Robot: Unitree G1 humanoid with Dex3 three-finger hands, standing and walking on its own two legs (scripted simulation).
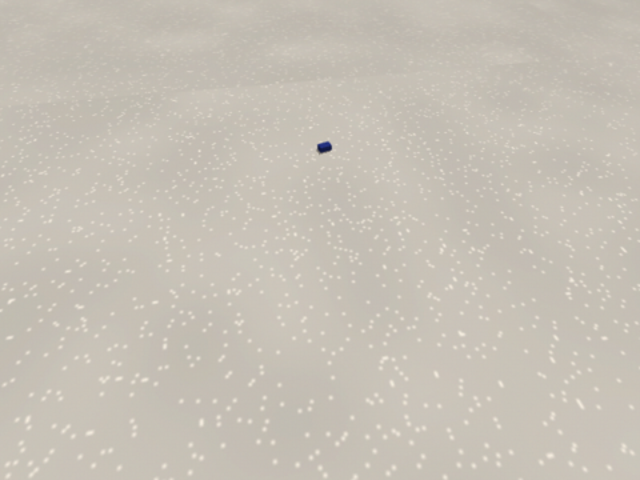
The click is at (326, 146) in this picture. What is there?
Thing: small brick
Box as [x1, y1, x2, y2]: [318, 141, 331, 152]
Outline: 328,141 318,144 318,149 320,152 331,149 331,145
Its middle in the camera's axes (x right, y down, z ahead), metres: +0.01 -0.51 +2.11
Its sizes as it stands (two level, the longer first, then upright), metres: 0.066 0.042 0.030
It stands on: the floor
